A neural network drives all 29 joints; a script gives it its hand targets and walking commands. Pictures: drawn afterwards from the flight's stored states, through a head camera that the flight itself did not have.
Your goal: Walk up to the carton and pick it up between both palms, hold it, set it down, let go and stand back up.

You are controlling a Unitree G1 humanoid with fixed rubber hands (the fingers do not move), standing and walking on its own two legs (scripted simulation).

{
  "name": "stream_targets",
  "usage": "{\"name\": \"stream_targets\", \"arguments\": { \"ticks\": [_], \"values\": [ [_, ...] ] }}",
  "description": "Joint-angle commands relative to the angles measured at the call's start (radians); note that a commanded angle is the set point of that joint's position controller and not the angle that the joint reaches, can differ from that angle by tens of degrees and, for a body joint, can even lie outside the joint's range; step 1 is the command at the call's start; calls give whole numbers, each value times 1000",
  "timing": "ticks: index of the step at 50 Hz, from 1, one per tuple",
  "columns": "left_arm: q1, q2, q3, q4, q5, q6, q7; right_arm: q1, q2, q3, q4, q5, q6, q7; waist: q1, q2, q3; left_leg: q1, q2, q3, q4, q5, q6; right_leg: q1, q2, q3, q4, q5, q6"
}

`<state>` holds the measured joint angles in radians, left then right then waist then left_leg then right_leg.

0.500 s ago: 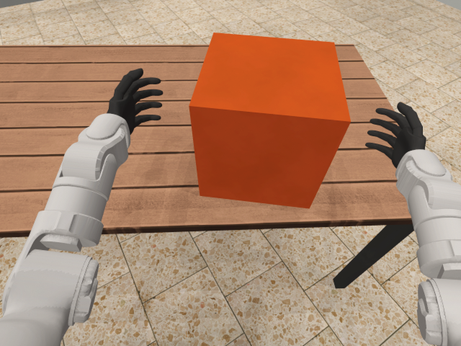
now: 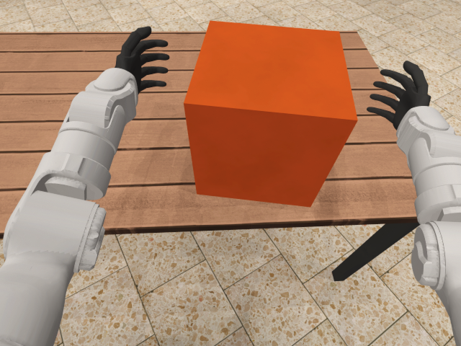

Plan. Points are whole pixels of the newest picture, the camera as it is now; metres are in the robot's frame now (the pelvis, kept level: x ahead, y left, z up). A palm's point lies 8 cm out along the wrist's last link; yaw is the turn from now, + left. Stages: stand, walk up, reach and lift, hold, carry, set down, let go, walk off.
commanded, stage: reach and lift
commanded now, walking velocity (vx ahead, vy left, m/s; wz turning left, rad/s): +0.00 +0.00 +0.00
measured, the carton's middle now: (262, 118) +0.55 -0.06 +0.04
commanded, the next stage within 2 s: none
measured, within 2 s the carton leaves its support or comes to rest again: neither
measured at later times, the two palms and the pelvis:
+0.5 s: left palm (144, 67) +0.52 +0.15 +0.18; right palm (395, 102) +0.49 -0.27 +0.14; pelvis +0.01 +0.00 +0.00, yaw +0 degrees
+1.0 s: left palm (144, 113) +0.52 +0.17 +0.09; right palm (370, 133) +0.49 -0.26 +0.07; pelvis -0.01 +0.00 -0.01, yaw -1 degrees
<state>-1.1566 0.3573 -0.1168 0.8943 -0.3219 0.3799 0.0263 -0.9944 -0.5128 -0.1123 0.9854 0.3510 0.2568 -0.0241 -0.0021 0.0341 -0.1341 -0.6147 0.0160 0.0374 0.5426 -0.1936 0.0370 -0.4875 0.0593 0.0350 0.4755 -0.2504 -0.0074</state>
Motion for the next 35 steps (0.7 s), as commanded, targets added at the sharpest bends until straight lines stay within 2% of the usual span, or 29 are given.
{"name": "stream_targets", "arguments": {
  "ticks": [1, 3, 4, 5, 6, 7, 8, 9, 10, 12, 15, 18, 19, 22, 23, 25, 27, 28, 30, 33, 35],
  "values": [
    [-710, 301, 15, -34, -81, -94, 35, -781, -286, -91, -153, -8, -68, 33, -150, -91, -972, 655, 47, -119, 20, 433, -56, -70, -10, -63, -43, 705, 44],
    [-695, 302, 24, -13, -77, -94, 37, -768, -287, -89, -109, -3, -66, 35, -147, -92, -986, 683, 49, -118, 31, 477, -62, -87, -7, -67, -53, 715, 40],
    [-737, 309, 17, -13, -85, -100, 39, -811, -288, -91, -142, -10, -70, 35, -145, -104, -1016, 659, 46, -118, 26, 446, -58, -77, -10, -66, -51, 708, 41],
    [-721, 304, 14, 25, -87, -94, 36, -795, -285, -91, -99, -10, -65, 30, -157, -111, -976, 650, 43, -111, 29, 440, -59, -68, -12, -64, -44, 730, 45],
    [-748, 305, 17, 0, -82, -99, 38, -811, -287, -92, -104, -9, -66, 33, -155, -105, -1012, 654, 44, -118, 28, 449, -58, -59, -13, -62, -42, 733, 47],
    [-757, 306, 6, 31, -91, -102, 35, -827, -280, -87, -107, -8, -65, 35, -158, -122, -1010, 628, 41, -113, 24, 427, -54, -50, -14, -65, -37, 757, 51],
    [-774, 307, 4, 53, -92, -100, 37, -855, -290, -86, -106, -4, -63, 35, -150, -115, -1027, 626, 42, -115, 23, 416, -51, -65, -14, -61, -34, 745, 54],
    [-800, 310, -9, 41, -101, -105, 37, -863, -291, -108, -97, -12, -68, 34, -169, -102, -1056, 631, 42, -118, 29, 426, -54, -78, -13, -65, -38, 733, 50],
    [-780, 310, -5, 23, -102, -109, 40, -856, -288, -99, -122, -10, -71, 37, -158, -115, -1084, 633, 40, -111, 35, 449, -56, -60, -15, -63, -30, 778, 52],
    [-794, 301, -7, 31, -96, -107, 43, -850, -287, -96, -89, -7, -72, 35, -160, -93, -1103, 662, 42, -121, 53, 513, -64, -82, -10, -70, -23, 810, 49],
    [-801, 318, 9, 59, -92, -111, 45, -866, -280, -93, -89, -5, -74, 36, -148, -101, -1128, 642, 38, -113, 53, 501, -57, -62, -17, -64, -22, 838, 53],
    [-743, 294, 4, 67, -88, -113, 36, -831, -270, -98, -101, -11, -83, 33, -164, -122, -1130, 640, 34, -111, 52, 524, -55, -22, -19, -67, -9, 898, 58],
    [-749, 288, 14, 59, -85, -124, 34, -818, -262, -105, -84, -18, -90, 32, -166, -103, -1141, 650, 32, -114, 61, 546, -61, -33, -23, -64, -2, 904, 63],
    [-706, 255, 15, 103, -71, -127, 29, -790, -246, -100, -29, -35, -100, 40, -150, -77, -1084, 764, 51, -140, 77, 630, -60, -195, -23, -79, -30, 813, 58],
    [-703, 241, 0, 79, -74, -139, 27, -775, -245, -107, -39, -45, -109, 40, -165, -85, -1104, 759, 49, -134, 74, 625, -64, -173, -23, -82, -32, 828, 53],
    [-677, 230, -2, 86, -67, -158, 27, -759, -241, -125, -23, -56, -130, 40, -173, -70, -1116, 780, 54, -138, 86, 660, -73, -207, -20, -89, -32, 816, 56],
    [-661, 218, -5, 86, -64, -181, 28, -737, -231, -135, -9, -67, -153, 40, -171, -39, -1111, 827, 61, -147, 105, 717, -80, -267, -18, -95, -39, 767, 54],
    [-652, 216, -6, 97, -69, -192, 27, -739, -225, -139, -38, -71, -166, 41, -164, -55, -1137, 829, 59, -146, 107, 724, -75, -279, -19, -98, -44, 762, 55],
    [-630, 203, -9, 93, -60, -216, 27, -711, -220, -148, -27, -87, -195, 37, -176, -48, -1157, 826, 63, -147, 116, 750, -84, -265, -12, -102, -39, 764, 54],
    [-644, 197, -8, 129, -50, -256, 22, -698, -208, -153, 14, -99, -221, 33, -177, -51, -1168, 784, 56, -133, 112, 690, -81, -259, -16, -95, -38, 761, 58],
    [-649, 193, -11, 141, -47, -293, 21, -693, -201, -164, 41, -109, -241, 34, -177, -32, -1168, 783, 62, -133, 113, 686, -86, -271, -17, -100, -32, 729, 58]
  ]
}}
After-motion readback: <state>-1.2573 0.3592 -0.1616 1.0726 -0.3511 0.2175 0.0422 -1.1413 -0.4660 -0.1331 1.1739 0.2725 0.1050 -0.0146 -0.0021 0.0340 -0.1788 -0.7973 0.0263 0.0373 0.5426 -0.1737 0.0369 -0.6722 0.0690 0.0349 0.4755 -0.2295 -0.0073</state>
